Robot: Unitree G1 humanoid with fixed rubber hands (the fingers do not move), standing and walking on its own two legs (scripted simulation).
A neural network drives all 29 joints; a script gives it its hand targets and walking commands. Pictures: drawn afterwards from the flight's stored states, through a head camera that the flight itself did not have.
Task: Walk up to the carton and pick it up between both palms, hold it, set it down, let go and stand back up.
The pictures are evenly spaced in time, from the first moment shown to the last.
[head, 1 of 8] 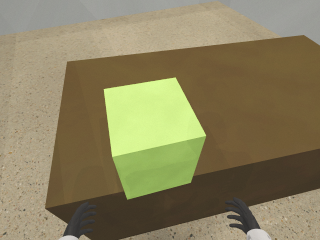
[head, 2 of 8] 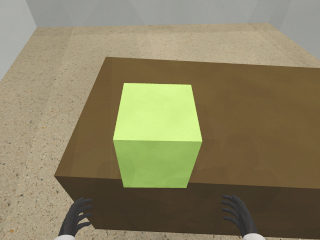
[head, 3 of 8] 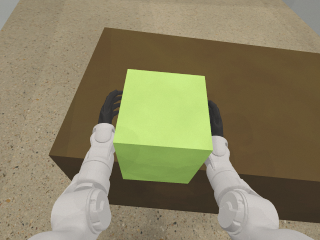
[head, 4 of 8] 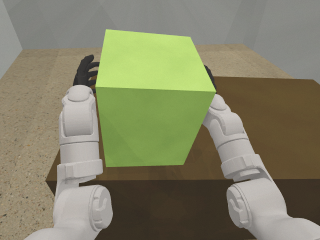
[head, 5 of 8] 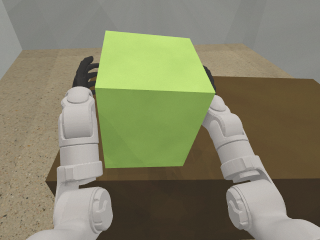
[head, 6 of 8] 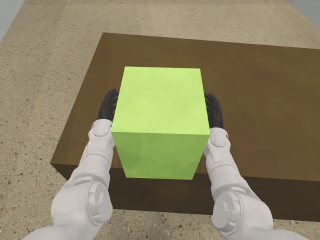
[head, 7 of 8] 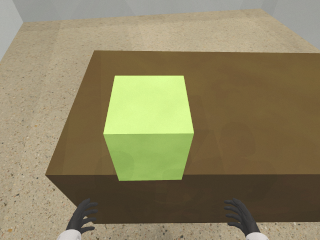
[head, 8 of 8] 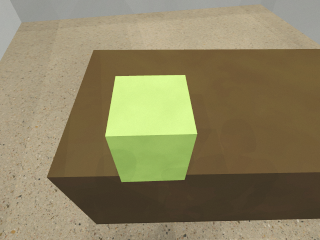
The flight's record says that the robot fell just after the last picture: no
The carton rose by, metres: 0.20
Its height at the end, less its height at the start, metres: +0.00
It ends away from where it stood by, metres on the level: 0.01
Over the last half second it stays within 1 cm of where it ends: yes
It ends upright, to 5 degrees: yes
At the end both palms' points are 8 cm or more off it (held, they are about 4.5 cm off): yes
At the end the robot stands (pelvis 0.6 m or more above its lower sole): yes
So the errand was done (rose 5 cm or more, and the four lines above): yes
